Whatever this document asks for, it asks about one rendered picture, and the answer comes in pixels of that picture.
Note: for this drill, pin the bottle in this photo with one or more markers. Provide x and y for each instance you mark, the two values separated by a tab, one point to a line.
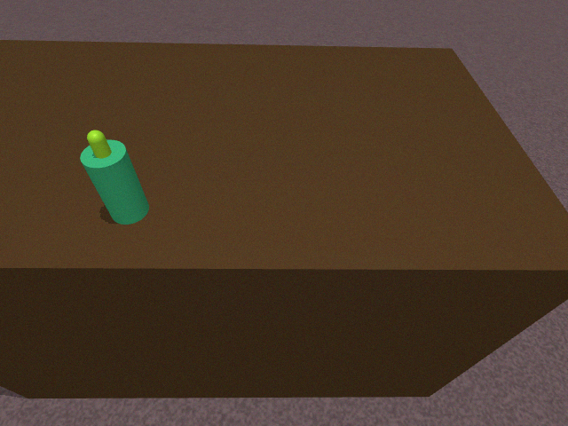
110	169

